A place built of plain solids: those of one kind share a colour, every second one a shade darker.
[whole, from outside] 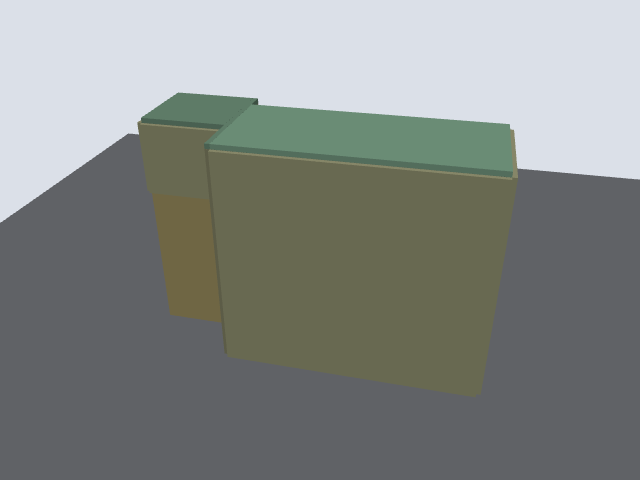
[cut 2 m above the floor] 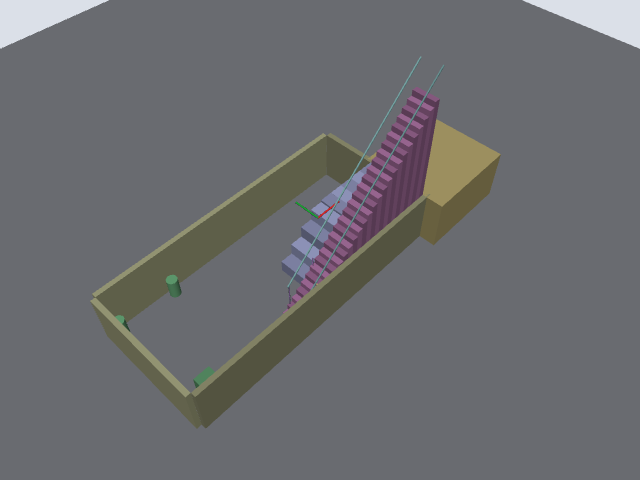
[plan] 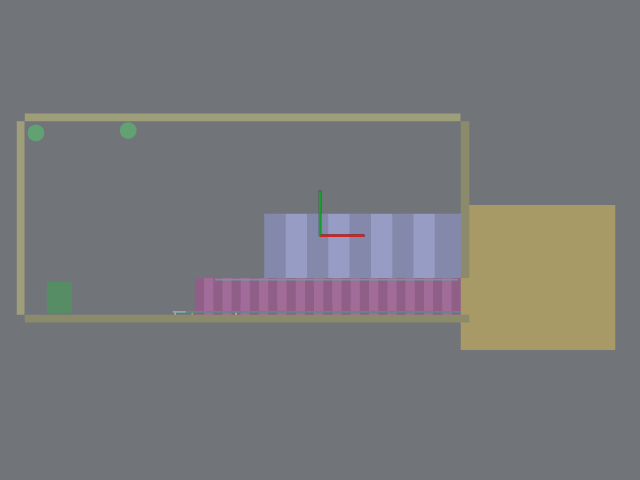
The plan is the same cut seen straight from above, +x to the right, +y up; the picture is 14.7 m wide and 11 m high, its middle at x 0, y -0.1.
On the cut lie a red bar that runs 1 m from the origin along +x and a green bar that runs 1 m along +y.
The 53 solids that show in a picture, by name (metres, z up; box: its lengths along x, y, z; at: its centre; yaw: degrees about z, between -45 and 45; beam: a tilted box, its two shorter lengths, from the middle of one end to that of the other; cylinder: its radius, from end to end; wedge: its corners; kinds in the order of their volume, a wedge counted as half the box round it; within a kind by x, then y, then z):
{
 "floor_1": {"box": [3.54, 3.32, 6.47], "at": [5.0, -0.96, 2.93]},
 "wall_1": {"box": [0.18, 4.43, 9.08], "at": [-6.86, 0.4, 4.49]},
 "wall_2": {"box": [9.99, 0.18, 9.08], "at": [-1.77, 2.71, 4.49]},
 "wall_3": {"box": [10.19, 0.18, 9.08], "at": [-1.67, -1.9, 4.49]},
 "wall_4": {"box": [0.2, 3.59, 9.08], "at": [3.32, 0.82, 4.49]},
 "wall_5": {"box": [3.34, 0.18, 2.86], "at": [5.1, 0.79, 7.6]},
 "wall_6": {"box": [0.18, 3.32, 2.86], "at": [6.86, -0.96, 7.6]},
 "mass_1": {"box": [0.49, 1.48, 0.53], "at": [-1.03, -0.23, 0.21]},
 "mass_2": {"box": [0.49, 1.48, 1.01], "at": [-0.54, -0.23, 0.45]},
 "mass_3": {"box": [0.49, 1.48, 1.49], "at": [-0.05, -0.23, 0.69]},
 "mass_4": {"box": [0.49, 1.48, 1.97], "at": [0.43, -0.23, 0.93]},
 "mass_5": {"box": [0.49, 1.48, 2.44], "at": [0.92, -0.23, 1.17]},
 "mass_6": {"box": [0.49, 1.48, 2.92], "at": [1.41, -0.23, 1.41]},
 "mass_7": {"box": [0.49, 1.48, 3.4], "at": [1.9, -0.23, 1.65]},
 "mass_8": {"box": [0.49, 1.48, 3.88], "at": [2.39, -0.23, 1.89]},
 "mass_9": {"box": [0.6, 1.48, 4.36], "at": [2.93, -0.23, 2.13]},
 "roof_1": {"box": [9.99, 4.43, 0.2], "at": [-1.77, 0.4, 9.13]},
 "roof_2": {"box": [0.2, 5.24, 0.2], "at": [3.32, 0.0, 9.13]},
 "roof_3": {"box": [3.34, 3.32, 0.2], "at": [5.1, -0.96, 9.13]},
 "tread_1": {"wedge": [[-2.87, -1.81, -0.05], [-2.87, -1.81, 0.21], [-2.87, -0.97, -0.05], [-2.87, -0.97, 0.21], [-2.65, -1.81, -0.05], [-2.65, -1.81, 0.2], [-2.65, -0.97, -0.05], [-2.65, -0.97, 0.21]]},
 "tread_2": {"wedge": [[-2.66, -1.81, -0.05], [-2.66, -1.81, 0.41], [-2.66, -0.97, -0.05], [-2.66, -0.97, 0.41], [-2.44, -1.81, -0.05], [-2.44, -1.81, 0.41], [-2.44, -0.97, -0.05], [-2.44, -0.97, 0.41]]},
 "tread_3": {"wedge": [[-2.45, -1.81, -0.05], [-2.45, -1.81, 0.62], [-2.45, -0.97, -0.05], [-2.45, -0.97, 0.62], [-2.23, -1.81, -0.05], [-2.23, -1.81, 0.62], [-2.23, -0.97, -0.05], [-2.23, -0.97, 0.62]]},
 "tread_4": {"wedge": [[-2.24, -1.81, -0.05], [-2.24, -1.81, 0.83], [-2.24, -0.97, -0.05], [-2.24, -0.97, 0.83], [-2.02, -1.81, -0.05], [-2.02, -1.81, 0.83], [-2.02, -0.97, -0.05], [-2.02, -0.97, 0.83]]},
 "tread_5": {"wedge": [[-2.03, -1.81, -0.05], [-2.03, -1.81, 1.03], [-2.03, -0.97, -0.05], [-2.03, -0.97, 1.03], [-1.82, -1.81, -0.05], [-1.82, -1.81, 1.03], [-1.81, -0.97, -0.05], [-1.81, -0.97, 1.03]]},
 "tread_6": {"wedge": [[-1.82, -1.81, -0.05], [-1.82, -1.81, 1.24], [-1.82, -0.97, -0.05], [-1.82, -0.97, 1.24], [-1.61, -1.81, -0.05], [-1.61, -1.81, 1.24], [-1.61, -0.97, -0.05], [-1.61, -0.97, 1.24]]},
 "tread_7": {"wedge": [[-1.61, -1.81, -0.05], [-1.61, -1.81, 1.44], [-1.61, -0.97, -0.05], [-1.61, -0.97, 1.44], [-1.39, -1.81, -0.05], [-1.39, -1.81, 1.44], [-1.39, -0.97, -0.05], [-1.39, -0.97, 1.44]]},
 "tread_8": {"wedge": [[-1.4, -1.81, -0.05], [-1.4, -1.81, 1.65], [-1.4, -0.97, -0.05], [-1.4, -0.97, 1.65], [-1.18, -1.81, -0.05], [-1.18, -1.81, 1.65], [-1.18, -0.97, -0.05], [-1.18, -0.97, 1.65]]},
 "tread_9": {"wedge": [[-1.19, -1.81, -0.05], [-1.19, -1.81, 1.86], [-1.19, -0.97, -0.05], [-1.19, -0.97, 1.86], [-0.98, -1.81, -0.05], [-0.98, -1.81, 1.85], [-0.98, -0.97, -0.05], [-0.98, -0.97, 1.85]]},
 "tread_10": {"wedge": [[-0.98, -1.81, -0.05], [-0.98, -1.81, 2.06], [-0.98, -0.97, -0.05], [-0.98, -0.97, 2.06], [-0.76, -1.81, -0.05], [-0.76, -1.81, 2.06], [-0.76, -0.97, -0.05], [-0.76, -0.97, 2.06]]},
 "tread_11": {"wedge": [[-0.77, -1.81, -0.05], [-0.77, -1.81, 2.27], [-0.77, -0.97, -0.05], [-0.77, -0.97, 2.27], [-0.55, -1.81, -0.05], [-0.55, -1.81, 2.27], [-0.55, -0.97, -0.05], [-0.55, -0.97, 2.27]]},
 "tread_12": {"wedge": [[-0.56, -1.81, -0.05], [-0.56, -1.81, 2.47], [-0.56, -0.97, -0.05], [-0.56, -0.97, 2.47], [-0.34, -1.81, -0.05], [-0.34, -1.81, 2.47], [-0.34, -0.97, -0.05], [-0.34, -0.97, 2.47]]},
 "tread_13": {"wedge": [[-0.35, -1.81, -0.05], [-0.35, -1.81, 2.68], [-0.34, -0.97, -0.05], [-0.34, -0.97, 2.68], [-0.14, -0.97, -0.05], [-0.14, -0.97, 2.68], [-0.13, -1.81, -0.05], [-0.13, -1.81, 2.68]]},
 "tread_14": {"wedge": [[-0.14, -1.81, -0.05], [-0.14, -1.81, 2.89], [-0.14, -0.97, -0.05], [-0.14, -0.97, 2.89], [0.07, -1.81, -0.05], [0.07, -1.81, 2.88], [0.08, -0.97, -0.05], [0.08, -0.97, 2.88]]},
 "tread_15": {"wedge": [[0.07, -1.81, -0.05], [0.07, -1.81, 3.09], [0.07, -0.97, -0.05], [0.07, -0.97, 3.09], [0.28, -0.97, -0.05], [0.28, -0.97, 3.09], [0.29, -1.81, -0.05], [0.29, -1.81, 3.09]]},
 "tread_16": {"wedge": [[0.28, -1.81, -0.05], [0.28, -1.81, 3.3], [0.28, -0.97, -0.05], [0.28, -0.97, 3.3], [0.49, -1.81, -0.05], [0.49, -1.81, 3.3], [0.5, -0.97, -0.05], [0.5, -0.97, 3.3]]},
 "tread_17": {"wedge": [[0.49, -1.81, -0.05], [0.49, -1.81, 3.5], [0.49, -0.97, -0.05], [0.49, -0.97, 3.5], [0.71, -1.81, -0.05], [0.71, -1.81, 3.5], [0.71, -0.97, -0.05], [0.71, -0.97, 3.5]]},
 "tread_18": {"wedge": [[0.7, -1.81, -0.05], [0.7, -1.81, 3.71], [0.7, -0.97, -0.05], [0.7, -0.97, 3.71], [0.92, -1.81, -0.05], [0.92, -1.81, 3.71], [0.92, -0.97, -0.05], [0.92, -0.97, 3.71]]},
 "tread_19": {"wedge": [[0.91, -1.81, -0.05], [0.91, -1.81, 3.92], [0.91, -0.97, -0.05], [0.91, -0.97, 3.92], [1.13, -1.81, -0.05], [1.13, -1.81, 3.91], [1.13, -0.97, -0.05], [1.13, -0.97, 3.91]]},
 "tread_20": {"wedge": [[1.12, -0.97, -0.05], [1.12, -0.97, 4.12], [1.13, -1.81, -0.05], [1.13, -1.81, 4.12], [1.34, -1.81, -0.05], [1.34, -1.81, 4.12], [1.34, -0.97, -0.05], [1.34, -0.97, 4.12]]},
 "tread_21": {"wedge": [[1.33, -1.81, -0.05], [1.33, -1.81, 4.33], [1.33, -0.97, -0.05], [1.33, -0.97, 4.33], [1.55, -1.81, -0.05], [1.55, -1.81, 4.33], [1.55, -0.97, -0.05], [1.55, -0.97, 4.33]]},
 "tread_22": {"wedge": [[1.54, -0.97, -0.05], [1.54, -0.97, 4.53], [1.55, -1.81, -0.05], [1.55, -1.81, 4.53], [1.75, -0.97, -0.05], [1.75, -0.97, 4.53], [1.76, -1.81, -0.05], [1.76, -1.81, 4.53]]},
 "tread_23": {"wedge": [[1.75, -1.81, -0.05], [1.75, -1.81, 4.74], [1.75, -0.97, -0.05], [1.75, -0.97, 4.74], [1.96, -0.97, -0.05], [1.96, -0.97, 4.74], [1.97, -1.81, -0.05], [1.97, -1.81, 4.74]]},
 "tread_24": {"wedge": [[1.96, -1.81, -0.05], [1.96, -1.81, 4.94], [1.96, -0.97, -0.05], [1.96, -0.97, 4.95], [2.18, -1.81, -0.05], [2.18, -1.81, 4.94], [2.18, -0.97, -0.05], [2.18, -0.97, 4.94]]},
 "tread_25": {"wedge": [[2.17, -1.81, -0.05], [2.17, -1.81, 5.15], [2.17, -0.97, -0.05], [2.17, -0.97, 5.15], [2.39, -1.81, -0.05], [2.39, -1.81, 5.15], [2.39, -0.97, -0.05], [2.39, -0.97, 5.15]]},
 "tread_26": {"wedge": [[2.38, -0.97, -0.05], [2.38, -0.97, 5.36], [2.39, -1.81, -0.05], [2.39, -1.81, 5.36], [2.59, -1.81, -0.05], [2.59, -1.81, 5.36], [2.6, -0.97, -0.05], [2.6, -0.97, 5.36]]},
 "tread_27": {"wedge": [[2.59, -1.81, -0.05], [2.59, -1.81, 5.56], [2.59, -0.97, -0.05], [2.59, -0.97, 5.56], [2.8, -1.81, -0.05], [2.8, -1.81, 5.56], [2.8, -0.97, -0.05], [2.8, -0.97, 5.56]]},
 "tread_28": {"wedge": [[2.8, -1.81, -0.05], [2.8, -1.81, 5.77], [2.8, -0.97, -0.05], [2.8, -0.97, 5.77], [3.02, -1.81, -0.05], [3.02, -1.81, 5.77], [3.02, -0.97, -0.05], [3.02, -0.97, 5.77]]},
 "tread_29": {"wedge": [[3.01, -0.97, -0.05], [3.01, -0.97, 5.98], [3.02, -1.81, -0.05], [3.02, -1.81, 5.98], [3.23, -1.81, -0.05], [3.23, -1.81, 5.98], [3.23, -0.97, -0.05], [3.23, -0.97, 5.98]]},
 "guard_rail_1": {"wedge": [[-3.08, -1.77, 0.87], [-3.08, -1.77, 0.93], [-3.08, -1.73, 0.87], [-3.08, -1.73, 0.93], [3.22, -1.77, 7.04], [3.22, -1.77, 7.1], [3.22, -1.73, 7.04], [3.22, -1.73, 7.1]]},
 "guard_rail_2": {"wedge": [[-2.41, -1.03, 1.53], [-2.41, -1.03, 1.59], [-2.41, -0.99, 1.53], [-2.41, -0.99, 1.59], [3.16, -1.03, 6.99], [3.16, -1.03, 7.05], [3.16, -0.99, 6.99], [3.16, -0.99, 7.05]]},
 "bin_1": {"cylinder": 0.19, "from": [-6.51, 2.35, 0.0], "to": [-6.51, 2.35, 0.75]},
 "bin_2": {"box": [0.58, 0.72, 1.11], "at": [-5.98, -1.42, 0.51]},
 "bin_3": {"cylinder": 0.19, "from": [-4.4, 2.41, 0.0], "to": [-4.4, 2.41, 0.75]}
}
